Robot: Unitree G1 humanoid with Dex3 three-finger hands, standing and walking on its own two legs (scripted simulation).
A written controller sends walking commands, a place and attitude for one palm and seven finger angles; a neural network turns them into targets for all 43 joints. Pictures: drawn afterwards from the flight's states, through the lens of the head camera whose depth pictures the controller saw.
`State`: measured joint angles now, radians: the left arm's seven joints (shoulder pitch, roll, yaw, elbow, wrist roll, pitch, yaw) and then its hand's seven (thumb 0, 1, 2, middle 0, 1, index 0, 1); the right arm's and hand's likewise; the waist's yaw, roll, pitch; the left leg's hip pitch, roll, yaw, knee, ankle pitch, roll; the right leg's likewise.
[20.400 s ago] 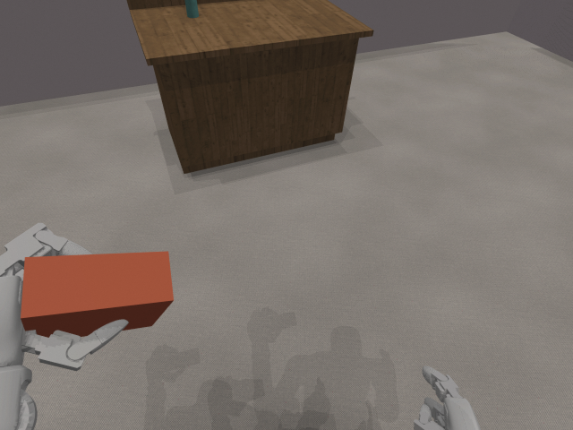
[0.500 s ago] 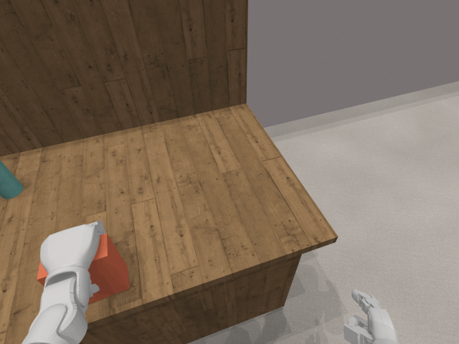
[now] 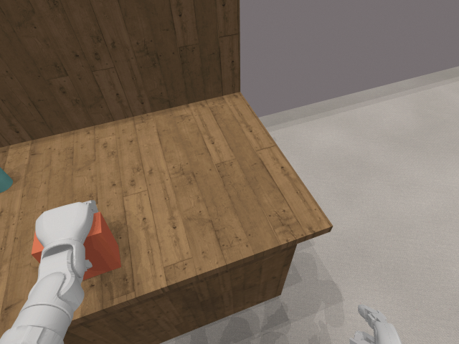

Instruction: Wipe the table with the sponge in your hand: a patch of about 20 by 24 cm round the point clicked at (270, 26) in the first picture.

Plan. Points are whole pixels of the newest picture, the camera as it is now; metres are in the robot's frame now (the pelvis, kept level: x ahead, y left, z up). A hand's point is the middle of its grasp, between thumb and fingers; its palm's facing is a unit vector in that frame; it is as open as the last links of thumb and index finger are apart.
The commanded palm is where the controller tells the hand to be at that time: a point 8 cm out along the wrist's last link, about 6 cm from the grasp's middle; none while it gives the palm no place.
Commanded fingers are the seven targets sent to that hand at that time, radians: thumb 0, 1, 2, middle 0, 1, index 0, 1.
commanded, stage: wipe forward along the first lane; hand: left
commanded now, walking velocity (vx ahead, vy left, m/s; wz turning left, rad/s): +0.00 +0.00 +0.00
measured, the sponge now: (85, 255) +0.27 +0.34 -0.05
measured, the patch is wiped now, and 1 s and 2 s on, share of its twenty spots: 0.05 0.45 0.50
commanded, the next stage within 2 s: slide across to the middle lane in 1.28 s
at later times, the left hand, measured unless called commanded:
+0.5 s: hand (78, 216) +0.33 +0.36 +0.00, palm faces -0.13 +0.00 -0.99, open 9.6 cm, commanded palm +0.32 +0.35 +0.03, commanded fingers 0.00 0.10 1.30 -1.20 -1.60 -1.20 -1.60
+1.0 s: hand (75, 195) +0.38 +0.39 +0.00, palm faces -0.14 +0.01 -0.99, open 9.6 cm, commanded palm +0.36 +0.38 +0.03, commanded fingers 0.00 0.10 1.30 -1.20 -1.60 -1.20 -1.60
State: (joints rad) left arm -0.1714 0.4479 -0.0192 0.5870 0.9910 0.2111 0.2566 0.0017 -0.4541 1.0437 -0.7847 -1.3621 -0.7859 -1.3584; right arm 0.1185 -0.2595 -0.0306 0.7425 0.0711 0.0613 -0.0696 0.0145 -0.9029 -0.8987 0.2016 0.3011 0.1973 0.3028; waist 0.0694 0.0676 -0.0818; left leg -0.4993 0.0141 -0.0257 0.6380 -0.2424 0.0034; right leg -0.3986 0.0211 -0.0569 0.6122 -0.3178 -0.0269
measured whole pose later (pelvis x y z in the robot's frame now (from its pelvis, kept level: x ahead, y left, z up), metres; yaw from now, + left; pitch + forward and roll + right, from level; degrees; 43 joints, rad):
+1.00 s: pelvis +0.00 +0.02 -0.02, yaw -2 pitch +15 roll -4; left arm -0.58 0.63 0.09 1.02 1.04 0.08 0.27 0.01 -0.50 1.09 -0.80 -1.36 -0.80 -1.37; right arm 0.26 -0.28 -0.03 0.73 0.07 0.10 -0.03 0.01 -0.90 -0.90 0.20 0.30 0.20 0.30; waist -0.02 0.05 -0.14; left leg -0.78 0.03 -0.02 0.81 -0.30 0.03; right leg -0.66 0.03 -0.04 0.73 -0.34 0.00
